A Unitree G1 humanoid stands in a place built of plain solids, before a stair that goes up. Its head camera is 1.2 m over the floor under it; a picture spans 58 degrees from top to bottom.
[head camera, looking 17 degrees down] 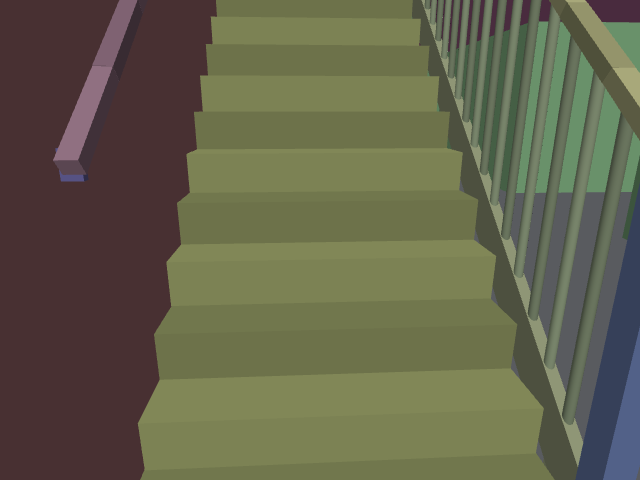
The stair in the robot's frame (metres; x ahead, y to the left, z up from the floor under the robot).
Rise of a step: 0.17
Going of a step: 0.21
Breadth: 1.20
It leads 3 degrees to the left of straight ahead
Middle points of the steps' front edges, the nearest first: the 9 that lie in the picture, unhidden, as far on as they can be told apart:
1.06 -0.08 0.34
1.27 -0.06 0.51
1.48 -0.05 0.68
1.69 -0.04 0.85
1.90 -0.03 1.01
2.10 -0.02 1.18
2.31 -0.01 1.35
2.52 0.00 1.52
2.73 0.02 1.69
